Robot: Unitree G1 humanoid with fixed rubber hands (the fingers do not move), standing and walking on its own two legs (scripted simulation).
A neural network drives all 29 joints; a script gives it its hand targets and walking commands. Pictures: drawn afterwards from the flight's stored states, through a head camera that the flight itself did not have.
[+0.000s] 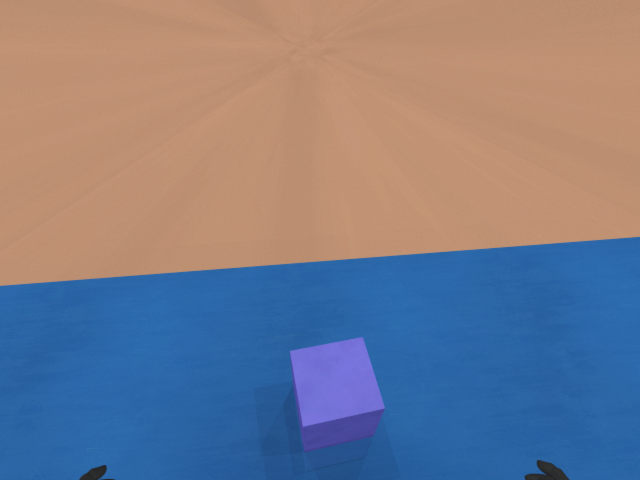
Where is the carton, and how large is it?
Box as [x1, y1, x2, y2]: [290, 337, 384, 451]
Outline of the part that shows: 362,337 290,351 293,386 304,451 373,435 384,409 384,406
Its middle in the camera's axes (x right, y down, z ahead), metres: +0.04 +0.45 +1.11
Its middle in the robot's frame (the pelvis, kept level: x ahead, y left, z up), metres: +0.45 -0.05 -0.66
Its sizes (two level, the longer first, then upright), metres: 0.210 0.200 0.250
